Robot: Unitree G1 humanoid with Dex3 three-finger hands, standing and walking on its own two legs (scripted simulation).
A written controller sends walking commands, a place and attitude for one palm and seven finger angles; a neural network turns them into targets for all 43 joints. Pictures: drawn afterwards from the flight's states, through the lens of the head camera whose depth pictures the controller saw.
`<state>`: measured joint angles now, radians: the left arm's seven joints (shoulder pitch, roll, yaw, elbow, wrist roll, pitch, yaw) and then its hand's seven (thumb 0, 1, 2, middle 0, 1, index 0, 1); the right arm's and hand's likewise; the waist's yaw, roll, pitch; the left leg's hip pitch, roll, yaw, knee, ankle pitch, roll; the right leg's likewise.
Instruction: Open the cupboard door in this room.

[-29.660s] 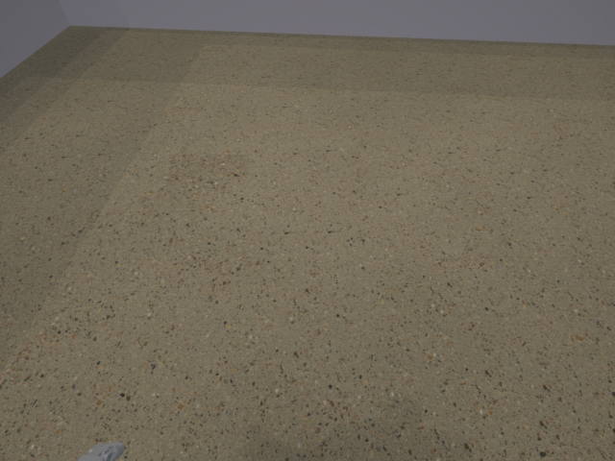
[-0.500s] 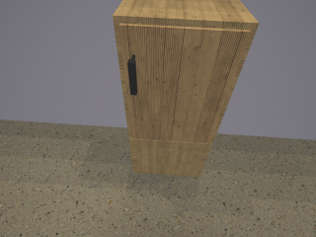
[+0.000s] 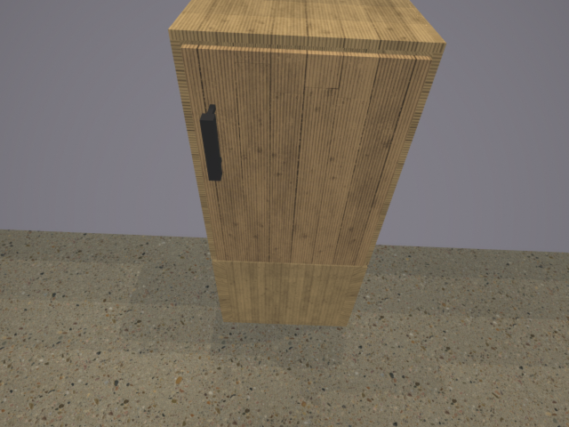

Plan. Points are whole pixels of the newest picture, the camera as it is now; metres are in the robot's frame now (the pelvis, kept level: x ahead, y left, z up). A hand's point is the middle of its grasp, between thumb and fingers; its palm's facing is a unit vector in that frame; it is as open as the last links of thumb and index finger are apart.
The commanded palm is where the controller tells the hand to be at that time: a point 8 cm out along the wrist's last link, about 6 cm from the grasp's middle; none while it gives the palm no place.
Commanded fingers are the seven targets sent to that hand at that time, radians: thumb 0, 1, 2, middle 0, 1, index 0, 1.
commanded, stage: shuffle to correct the standing spot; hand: left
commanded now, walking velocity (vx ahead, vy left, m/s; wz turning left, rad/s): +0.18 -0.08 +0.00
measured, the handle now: (213, 143) +0.60 +0.18 +0.09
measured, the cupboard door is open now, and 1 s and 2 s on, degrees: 0 0 0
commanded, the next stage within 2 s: come to a stop and stand still in 0.08 s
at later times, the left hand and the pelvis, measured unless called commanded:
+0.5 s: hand out of the picture +0.09 +0.14 -0.17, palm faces +0.08 -0.98 -0.17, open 7.3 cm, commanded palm none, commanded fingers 0.00 0.90 0.90 -0.20 -0.30 -0.20 -0.30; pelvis +0.08 -0.02 +0.01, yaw +0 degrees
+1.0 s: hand out of the picture +0.13 +0.18 -0.17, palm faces +0.03 -0.98 -0.21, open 7.4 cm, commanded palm none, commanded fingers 0.00 0.90 0.90 -0.20 -0.30 -0.20 -0.30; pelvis +0.07 -0.01 +0.00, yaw +0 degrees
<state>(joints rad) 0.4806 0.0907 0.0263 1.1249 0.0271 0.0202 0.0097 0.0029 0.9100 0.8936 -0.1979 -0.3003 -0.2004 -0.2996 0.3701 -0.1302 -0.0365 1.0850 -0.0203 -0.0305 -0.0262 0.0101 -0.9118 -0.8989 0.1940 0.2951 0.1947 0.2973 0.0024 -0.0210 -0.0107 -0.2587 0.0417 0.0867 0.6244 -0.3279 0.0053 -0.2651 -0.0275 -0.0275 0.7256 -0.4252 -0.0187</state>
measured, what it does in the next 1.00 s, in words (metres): steps on the spot: right foot, then left foot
